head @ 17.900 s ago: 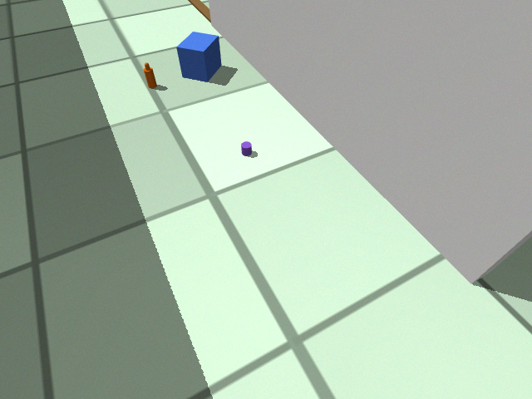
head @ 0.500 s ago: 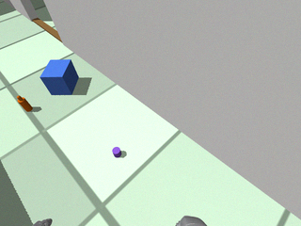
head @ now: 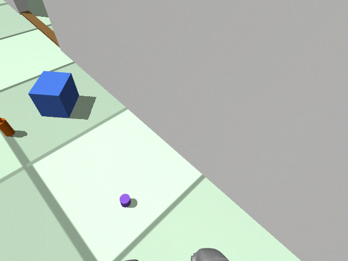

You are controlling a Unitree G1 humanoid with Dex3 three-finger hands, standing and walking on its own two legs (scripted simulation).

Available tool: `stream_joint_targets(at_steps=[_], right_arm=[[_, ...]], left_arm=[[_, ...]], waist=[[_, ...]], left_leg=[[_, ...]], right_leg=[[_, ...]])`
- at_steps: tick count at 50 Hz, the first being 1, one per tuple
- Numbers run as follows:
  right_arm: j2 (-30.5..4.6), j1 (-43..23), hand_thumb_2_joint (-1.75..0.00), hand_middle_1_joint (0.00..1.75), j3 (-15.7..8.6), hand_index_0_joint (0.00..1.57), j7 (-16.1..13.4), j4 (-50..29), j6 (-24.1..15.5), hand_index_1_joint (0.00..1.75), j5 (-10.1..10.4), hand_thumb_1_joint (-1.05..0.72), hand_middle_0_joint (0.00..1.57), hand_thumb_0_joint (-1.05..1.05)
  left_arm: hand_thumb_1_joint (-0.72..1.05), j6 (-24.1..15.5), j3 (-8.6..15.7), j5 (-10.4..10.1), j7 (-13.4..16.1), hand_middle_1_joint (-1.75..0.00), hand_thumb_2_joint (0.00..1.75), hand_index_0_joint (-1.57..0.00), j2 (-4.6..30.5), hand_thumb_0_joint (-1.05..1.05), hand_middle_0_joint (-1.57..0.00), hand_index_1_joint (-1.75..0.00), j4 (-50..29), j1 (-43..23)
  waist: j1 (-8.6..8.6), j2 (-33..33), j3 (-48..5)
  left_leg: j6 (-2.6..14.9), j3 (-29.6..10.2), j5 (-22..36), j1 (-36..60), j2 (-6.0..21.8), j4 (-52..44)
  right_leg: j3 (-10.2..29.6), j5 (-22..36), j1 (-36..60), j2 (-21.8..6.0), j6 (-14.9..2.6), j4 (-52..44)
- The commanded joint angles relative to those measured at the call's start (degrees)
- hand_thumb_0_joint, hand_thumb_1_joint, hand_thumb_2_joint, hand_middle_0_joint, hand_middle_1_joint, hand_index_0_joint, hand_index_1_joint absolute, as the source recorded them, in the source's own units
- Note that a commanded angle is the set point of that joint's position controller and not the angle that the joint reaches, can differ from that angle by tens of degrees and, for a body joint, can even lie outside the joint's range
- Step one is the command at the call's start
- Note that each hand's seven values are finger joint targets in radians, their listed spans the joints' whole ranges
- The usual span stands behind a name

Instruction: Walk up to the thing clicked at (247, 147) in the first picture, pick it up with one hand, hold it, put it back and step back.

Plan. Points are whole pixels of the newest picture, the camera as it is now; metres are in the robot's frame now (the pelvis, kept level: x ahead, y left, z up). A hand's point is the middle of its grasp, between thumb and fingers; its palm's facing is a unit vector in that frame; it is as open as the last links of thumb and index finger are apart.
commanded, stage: walk up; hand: left
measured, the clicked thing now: (125, 200) +0.52 +0.22 -0.73
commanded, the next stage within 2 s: none
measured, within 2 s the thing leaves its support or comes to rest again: neither
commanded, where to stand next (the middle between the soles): +0.13 -0.02 m, yaw +0 degrees
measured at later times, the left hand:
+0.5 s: hand (71, 251) +0.17 +0.25 -0.15, palm faces -0.02 -0.93 -0.37, open 7.3 cm
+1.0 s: hand (76, 240) +0.19 +0.25 -0.14, palm faces +0.01 -0.94 -0.34, open 7.3 cm
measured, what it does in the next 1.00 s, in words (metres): walks ahead: right foot, then left foot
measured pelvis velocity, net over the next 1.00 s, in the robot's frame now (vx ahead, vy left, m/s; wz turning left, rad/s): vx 0.12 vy -0.01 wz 0.01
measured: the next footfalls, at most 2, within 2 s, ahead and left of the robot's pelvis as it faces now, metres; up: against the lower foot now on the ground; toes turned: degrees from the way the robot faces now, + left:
right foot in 0.24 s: +0.18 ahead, -0.14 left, +0.00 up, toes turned -1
left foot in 0.50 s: +0.14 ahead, +0.11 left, +0.00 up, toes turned +3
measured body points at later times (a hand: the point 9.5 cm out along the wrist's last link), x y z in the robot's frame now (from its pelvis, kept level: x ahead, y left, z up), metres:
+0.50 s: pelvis +0.07 -0.01 -0.01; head +0.10 -0.01 +0.44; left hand +0.17 +0.30 -0.12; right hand +0.14 -0.32 -0.13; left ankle +0.10 +0.11 -0.73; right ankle +0.14 -0.14 -0.73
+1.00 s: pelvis +0.12 -0.01 +0.01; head +0.13 -0.01 +0.46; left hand +0.19 +0.29 -0.12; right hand +0.24 -0.31 -0.11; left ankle +0.10 +0.11 -0.73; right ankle +0.14 -0.14 -0.73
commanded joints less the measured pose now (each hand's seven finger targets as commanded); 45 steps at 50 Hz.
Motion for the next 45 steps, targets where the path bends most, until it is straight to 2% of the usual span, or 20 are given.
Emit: stream_joint_targets(at_steps=[1, 3, 6, 8, 11, 12, 13, 14, 17, 21, 24, 25, 26, 27, 28, 30, 32, 33, 37, 45], right_arm=[[-15.5, 3.0, -0.90, 0.30, -4.4, 0.20, -1.7, -3.2, -1.3, 0.30, -0.1, -0.90, 0.20, 0.00], [-15.1, 1.6, -0.90, 0.30, -4.0, 0.20, -2.1, -3.7, -0.9, 0.30, -0.2, -0.90, 0.20, 0.00], [-13.8, 0.5, -0.90, 0.30, -3.0, 0.20, -2.5, -3.5, -0.1, 0.30, -0.1, -0.90, 0.20, 0.00], [-14.0, 0.1, -0.90, 0.30, -2.8, 0.20, -2.8, -3.0, 0.6, 0.30, 0.3, -0.90, 0.20, 0.00], [-11.7, -2.5, -0.90, 0.30, -1.8, 0.20, -2.9, -2.7, 1.7, 0.30, 1.4, -0.90, 0.20, 0.00], [-9.9, -0.3, -0.90, 0.30, -1.3, 0.20, -2.6, -3.7, 1.5, 0.30, 1.3, -0.90, 0.20, 0.00], [-6.8, 2.1, -0.90, 0.30, 0.0, 0.20, -2.4, -3.4, 1.8, 0.30, 1.0, -0.90, 0.20, 0.00], [-11.7, 0.5, -0.90, 0.30, -1.7, 0.20, -3.1, -2.0, 2.7, 0.30, 0.5, -0.90, 0.20, 0.00], [-13.1, 0.5, -0.90, 0.30, -2.3, 0.20, -2.9, 1.1, 2.8, 0.30, 0.6, -0.90, 0.20, 0.00], [-10.8, 1.6, -0.90, 0.30, -1.8, 0.20, -2.2, 4.3, 2.4, 0.30, -0.2, -0.90, 0.20, 0.00], [-10.1, 3.2, -0.90, 0.30, -2.0, 0.20, -2.5, 7.3, 1.7, 0.30, -0.8, -0.90, 0.20, 0.00], [-11.4, 2.8, -0.90, 0.30, -2.2, 0.20, -2.9, 7.4, 1.3, 0.30, -1.3, -0.90, 0.20, 0.00], [-14.8, -1.3, -0.90, 0.30, -2.5, 0.20, -3.0, 6.0, 0.9, 0.30, -1.9, -0.90, 0.20, 0.00], [-17.8, -6.1, -0.90, 0.30, -2.7, 0.20, -2.8, 4.9, 1.0, 0.30, -1.0, -0.90, 0.20, 0.00], [-16.5, -9.7, -0.90, 0.30, -2.3, 0.20, -2.8, 4.4, 1.0, 0.30, -1.0, -0.90, 0.20, 0.00], [-13.9, -10.7, -0.90, 0.30, -1.0, 0.20, -2.9, 5.2, 0.6, 0.30, -1.1, -0.90, 0.20, 0.00], [-12.7, -11.1, -0.90, 0.30, -0.5, 0.20, -2.6, 6.1, 0.6, 0.30, -0.3, -0.90, 0.20, 0.00], [-11.9, -9.9, -0.90, 0.30, -0.3, 0.20, -2.6, 6.6, 0.8, 0.30, 0.0, -0.90, 0.20, 0.00], [-12.1, -11.7, -0.90, 0.30, -0.3, 0.20, -3.0, 8.5, 1.4, 0.30, -0.1, -0.90, 0.20, 0.00], [-11.1, -14.2, -0.90, 0.30, 0.0, 0.20, -3.0, 11.8, 1.9, 0.30, 0.5, -0.90, 0.20, 0.00]], left_arm=[[0.90, -0.9, 3.1, -0.2, -0.1, -0.30, 0.90, -0.20, 9.3, 0.00, -0.20, -0.30, -3.8, 2.3], [0.90, -0.4, 2.8, -0.1, 0.0, -0.30, 0.90, -0.20, 8.4, 0.00, -0.20, -0.30, -4.1, 0.5], [0.90, -0.2, 2.4, -0.2, 0.7, -0.30, 0.90, -0.20, 6.2, 0.00, -0.20, -0.30, -4.0, -1.5], [0.90, -0.1, 2.5, -0.2, 1.2, -0.30, 0.90, -0.20, 6.1, 0.00, -0.20, -0.30, -3.0, -2.4], [0.90, -0.7, 2.8, 0.1, 1.8, -0.30, 0.90, -0.20, 7.7, 0.00, -0.20, -0.30, -1.3, -1.3], [0.90, -1.4, 4.1, 0.8, 1.6, -0.30, 0.90, -0.20, 11.7, 0.00, -0.20, -0.30, -2.0, 2.0], [0.90, -1.7, 4.7, 0.8, 1.6, -0.30, 0.90, -0.20, 14.7, 0.00, -0.20, -0.30, -2.7, 1.3], [0.90, -1.5, 5.1, 0.5, 1.6, -0.30, 0.90, -0.20, 17.2, 0.00, -0.20, -0.30, -2.8, -0.4], [0.90, -1.0, 3.8, 0.5, 2.0, -0.30, 0.90, -0.20, 13.7, 0.00, -0.20, -0.30, -3.7, -4.6], [0.90, -0.4, 3.2, 1.3, 1.5, -0.30, 0.90, -0.20, 11.8, 0.00, -0.20, -0.30, -3.9, -7.2], [0.90, 0.9, 2.5, 0.4, 1.1, -0.30, 0.90, -0.20, 9.8, 0.00, -0.20, -0.30, -3.5, -11.9], [0.90, 1.2, 1.4, 0.0, 1.0, -0.30, 0.90, -0.20, 7.2, 0.00, -0.20, -0.30, -3.4, -11.3], [0.90, 1.7, 0.6, -0.6, 0.9, -0.30, 0.90, -0.20, 4.2, 0.00, -0.20, -0.30, -3.1, -11.0], [0.90, 2.0, 1.7, -0.4, 1.3, -0.30, 0.90, -0.20, 7.9, 0.00, -0.20, -0.30, -1.2, -10.9], [0.90, 2.1, 2.1, -0.1, 1.2, -0.30, 0.90, -0.20, 9.1, 0.00, -0.20, -0.30, 0.1, -9.7], [0.90, 1.3, 1.6, -0.4, 1.2, -0.30, 0.90, -0.20, 7.0, 0.00, -0.20, -0.30, 2.4, -9.0], [0.90, 0.5, 1.4, -0.4, 1.5, -0.30, 0.90, -0.20, 7.3, 0.00, -0.20, -0.30, 4.6, -7.7], [0.90, 0.3, 1.4, -0.3, 1.6, -0.30, 0.90, -0.20, 8.0, 0.00, -0.20, -0.30, 4.8, -9.5], [0.90, 0.7, 0.2, -0.7, 1.3, -0.30, 0.90, -0.20, 7.9, 0.00, -0.20, -0.30, 6.2, -12.4], [0.90, 0.5, -0.3, -0.6, 1.6, -0.30, 0.90, -0.20, 7.6, 0.00, -0.20, -0.30, 10.2, -14.1]], waist=[[-0.47, 13.1, -1.6], [-0.34, 12.5, -0.8], [-0.03, 12.2, -2.7], [-0.22, 12.0, -4.9], [2.28, 6.7, -7.7], [2.88, -2.0, -11.0], [2.31, -9.5, -10.4], [3.27, -8.3, -8.3], [1.53, -6.0, -3.5], [1.05, -7.9, -5.0], [-1.75, -4.3, -5.6], [-1.81, 0.2, -5.4], [-0.40, 9.5, -3.3], [0.31, 11.8, 0.3], [1.60, 8.3, 2.2], [2.23, 9.2, 0.0], [2.84, 9.7, -5.6], [1.58, 8.9, -7.3], [1.01, 8.1, -5.1], [0.34, 3.0, -7.9]], left_leg=[[10.06, -13.7, 17.1, 8.3, 13.7, -15.7], [10.85, -10.8, 24.0, 6.5, 13.8, -14.2], [8.95, -6.0, 39.6, 3.8, 11.6, -8.4], [7.91, -6.2, 39.4, 3.4, 11.0, -4.7], [3.84, -4.8, 23.6, 0.0, 7.5, 4.1], [2.90, -2.8, 7.7, -5.0, 4.4, 11.4], [0.68, -1.9, -16.1, -11.8, -1.4, 20.0], [0.51, -5.1, -24.2, -13.2, -1.1, 25.3], [-0.27, -7.7, -18.2, -13.9, 1.7, 23.1], [-0.97, -4.4, -12.0, -3.8, -0.3, 10.3], [-0.94, -2.3, -1.4, 6.6, -2.3, -3.1], [-0.39, -6.4, -1.3, 9.7, 0.1, -8.0], [2.62, -24.3, -16.3, 4.2, 9.8, -16.7], [7.65, -31.6, -28.6, -6.1, 16.9, -22.7], [8.42, -29.8, -25.6, -7.4, 16.1, -21.6], [5.56, -20.8, -5.9, -2.0, 11.3, -15.6], [2.73, -13.8, 10.5, 0.6, 8.8, -9.7], [1.31, -11.8, 13.8, 1.3, 7.0, -8.6], [0.71, -11.7, 1.1, 2.4, 6.1, -13.9], [-0.06, -9.1, 12.5, 10.2, 5.2, -13.5]], right_leg=[[1.1, 3.7, -7.1, -3.1, 1.68, -5.3], [-0.6, 5.2, -5.2, -3.3, 1.97, -10.0], [-3.9, 11.2, 1.9, -1.6, 1.27, -16.9], [-4.7, 12.2, 5.7, 0.0, 0.85, -19.6], [-3.1, 22.8, 15.8, 0.0, -1.47, -31.5], [5.9, 17.9, 22.1, -5.8, -3.60, -33.4], [24.0, 12.5, 22.9, -18.1, -9.06, -40.3], [30.0, 5.3, 18.8, -22.1, -15.57, -42.0], [20.2, 0.3, 12.8, -16.2, -12.53, -42.5], [11.0, 4.2, 6.6, -11.7, -9.33, -40.9], [6.4, -3.0, -0.6, -9.9, -6.22, -35.0], [5.4, -5.6, -4.3, -8.5, -3.85, -31.9], [2.5, -6.6, -6.7, -3.1, -0.05, -26.2], [-0.7, -6.0, -0.7, -0.4, 0.66, -17.7], [1.0, -3.2, 1.5, -1.8, 1.00, -17.0], [0.8, 1.4, 4.7, -1.9, 0.96, -24.6], [0.5, 12.9, 13.6, -2.1, 0.60, -33.6], [2.2, 19.6, 15.8, -2.9, 0.20, -33.5], [1.8, 16.3, 13.9, -3.7, 0.34, -33.9], [3.4, 25.1, 16.6, -6.1, 0.34, -39.7]])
